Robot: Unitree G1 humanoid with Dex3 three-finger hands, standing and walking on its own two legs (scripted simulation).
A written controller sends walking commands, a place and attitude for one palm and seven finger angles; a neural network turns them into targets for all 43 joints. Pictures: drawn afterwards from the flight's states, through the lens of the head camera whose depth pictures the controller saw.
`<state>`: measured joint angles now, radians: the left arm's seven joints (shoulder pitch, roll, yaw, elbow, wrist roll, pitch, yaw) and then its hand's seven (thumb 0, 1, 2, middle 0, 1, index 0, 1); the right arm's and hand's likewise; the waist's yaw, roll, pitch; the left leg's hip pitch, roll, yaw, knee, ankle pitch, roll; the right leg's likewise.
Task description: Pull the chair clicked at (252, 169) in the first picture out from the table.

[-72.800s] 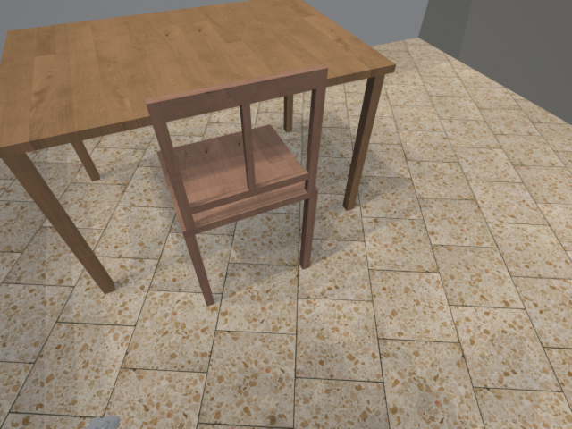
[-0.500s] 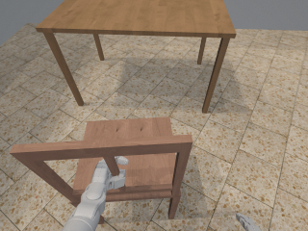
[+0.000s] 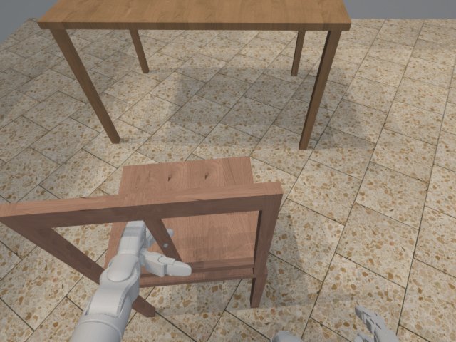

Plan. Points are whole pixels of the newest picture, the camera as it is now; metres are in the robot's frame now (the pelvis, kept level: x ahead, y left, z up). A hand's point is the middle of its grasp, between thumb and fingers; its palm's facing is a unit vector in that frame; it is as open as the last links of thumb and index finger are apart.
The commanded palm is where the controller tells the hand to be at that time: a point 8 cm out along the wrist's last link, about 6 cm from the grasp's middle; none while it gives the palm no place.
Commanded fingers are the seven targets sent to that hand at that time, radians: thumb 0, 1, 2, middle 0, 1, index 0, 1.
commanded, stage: open the thumb and straighten the fingers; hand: left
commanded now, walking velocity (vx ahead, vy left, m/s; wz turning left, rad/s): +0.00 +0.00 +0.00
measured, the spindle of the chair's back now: (167, 245) +0.31 +0.13 -0.07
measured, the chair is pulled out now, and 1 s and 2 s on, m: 0.66 0.66 0.66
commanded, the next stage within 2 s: draw the fingers out of the gap in 0.26 s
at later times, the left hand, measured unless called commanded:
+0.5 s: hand (157, 245) +0.30 +0.14 -0.04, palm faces -0.02 -0.99 -0.16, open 17.4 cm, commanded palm +0.27 +0.19 -0.02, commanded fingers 0.00 -0.55 0.20 0.00 0.00 0.00 0.00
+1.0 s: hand (157, 295) +0.21 +0.13 -0.04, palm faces -0.04 -0.99 -0.14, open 17.5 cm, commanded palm +0.19 +0.18 -0.02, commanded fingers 0.00 -0.55 0.20 0.00 0.00 0.00 0.00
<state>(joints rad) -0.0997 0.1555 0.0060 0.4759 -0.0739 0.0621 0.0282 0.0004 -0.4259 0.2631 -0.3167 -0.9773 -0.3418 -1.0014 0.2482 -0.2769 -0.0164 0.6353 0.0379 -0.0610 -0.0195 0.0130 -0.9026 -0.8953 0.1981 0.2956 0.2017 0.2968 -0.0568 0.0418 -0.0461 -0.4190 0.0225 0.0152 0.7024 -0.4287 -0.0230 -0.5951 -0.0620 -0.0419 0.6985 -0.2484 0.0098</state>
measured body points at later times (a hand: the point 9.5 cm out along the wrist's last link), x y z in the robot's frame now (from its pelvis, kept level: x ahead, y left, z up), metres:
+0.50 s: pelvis +0.00 -0.01 -0.01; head +0.05 -0.04 +0.44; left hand +0.30 +0.19 -0.02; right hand +0.13 -0.28 -0.11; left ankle -0.05 +0.13 -0.71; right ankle +0.06 -0.13 -0.71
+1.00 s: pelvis +0.00 +0.00 -0.02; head +0.05 -0.02 +0.43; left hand +0.21 +0.18 -0.03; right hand +0.19 -0.24 -0.10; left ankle -0.05 +0.13 -0.71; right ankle +0.06 -0.13 -0.71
